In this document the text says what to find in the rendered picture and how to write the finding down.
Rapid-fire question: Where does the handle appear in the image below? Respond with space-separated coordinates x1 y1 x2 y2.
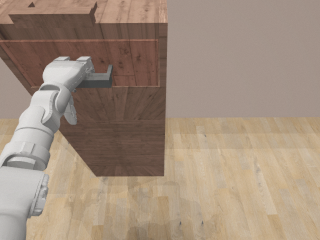
8 7 96 29
76 64 113 88

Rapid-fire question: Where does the cabinet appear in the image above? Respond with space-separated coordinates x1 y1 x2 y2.
0 0 168 177

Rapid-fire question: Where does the robot left upper arm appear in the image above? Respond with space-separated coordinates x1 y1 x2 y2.
0 166 50 240

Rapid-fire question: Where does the drawer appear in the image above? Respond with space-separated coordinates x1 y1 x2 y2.
0 39 159 87

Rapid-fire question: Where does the robot left hand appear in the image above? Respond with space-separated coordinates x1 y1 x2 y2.
42 56 95 125

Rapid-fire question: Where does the robot left forearm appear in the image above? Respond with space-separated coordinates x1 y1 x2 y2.
0 81 71 171

